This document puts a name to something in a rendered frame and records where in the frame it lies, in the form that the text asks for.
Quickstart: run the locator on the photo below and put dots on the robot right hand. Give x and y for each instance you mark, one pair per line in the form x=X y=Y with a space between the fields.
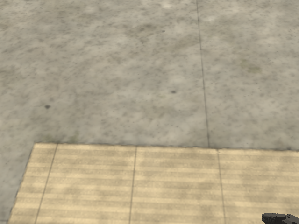
x=273 y=218

